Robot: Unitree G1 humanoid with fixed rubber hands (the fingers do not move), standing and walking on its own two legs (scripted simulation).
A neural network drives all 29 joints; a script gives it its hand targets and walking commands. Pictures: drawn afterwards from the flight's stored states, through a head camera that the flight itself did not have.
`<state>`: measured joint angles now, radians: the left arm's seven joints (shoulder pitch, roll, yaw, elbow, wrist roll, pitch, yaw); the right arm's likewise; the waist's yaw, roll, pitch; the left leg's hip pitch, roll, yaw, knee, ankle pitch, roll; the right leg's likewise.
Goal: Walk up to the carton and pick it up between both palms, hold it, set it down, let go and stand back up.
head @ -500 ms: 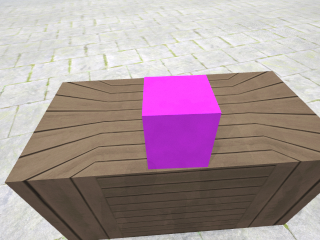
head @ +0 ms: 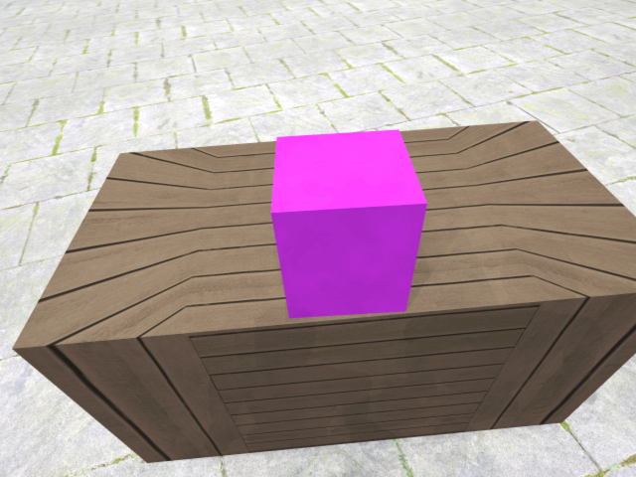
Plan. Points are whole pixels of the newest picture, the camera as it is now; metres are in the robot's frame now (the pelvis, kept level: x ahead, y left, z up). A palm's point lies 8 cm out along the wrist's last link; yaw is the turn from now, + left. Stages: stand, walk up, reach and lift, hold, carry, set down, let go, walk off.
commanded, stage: stand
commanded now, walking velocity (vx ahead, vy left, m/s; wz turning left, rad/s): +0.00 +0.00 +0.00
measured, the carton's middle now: (342, 226) +0.53 +0.01 +0.02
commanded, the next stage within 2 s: none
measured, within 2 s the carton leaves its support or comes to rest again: neither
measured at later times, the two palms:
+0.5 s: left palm out of the picture +0.11 +0.22 -0.13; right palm out of the picture -0.03 -0.26 -0.14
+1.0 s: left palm out of the picture +0.16 +0.26 -0.14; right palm (537, 453) +0.21 -0.26 -0.12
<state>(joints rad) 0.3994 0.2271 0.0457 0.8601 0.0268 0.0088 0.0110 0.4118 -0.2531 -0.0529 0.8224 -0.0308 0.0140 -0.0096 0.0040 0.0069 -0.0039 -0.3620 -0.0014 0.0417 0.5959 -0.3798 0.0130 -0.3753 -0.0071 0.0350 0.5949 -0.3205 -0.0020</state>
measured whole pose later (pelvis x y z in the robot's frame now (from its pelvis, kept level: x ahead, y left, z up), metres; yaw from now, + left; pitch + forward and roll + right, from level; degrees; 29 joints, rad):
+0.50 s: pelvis +0.03 -0.02 -0.01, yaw -2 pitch -3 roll +1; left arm 0.33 0.20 0.04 0.80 0.03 -0.01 0.01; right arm 0.52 -0.21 -0.04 0.87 -0.04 0.00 -0.01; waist -0.04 0.01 0.02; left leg -0.22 0.02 0.07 0.68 -0.42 0.01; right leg -0.33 -0.02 0.00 0.68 -0.29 0.01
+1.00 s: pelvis +0.12 +0.00 -0.02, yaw +1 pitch -2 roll +1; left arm 0.32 0.27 0.03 0.79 0.03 0.04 0.02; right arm 0.29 -0.23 -0.03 0.70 -0.03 0.01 -0.04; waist 0.01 -0.05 0.09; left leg -0.36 0.02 0.04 0.72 -0.32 0.00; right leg -0.34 -0.04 -0.01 0.91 -0.54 0.02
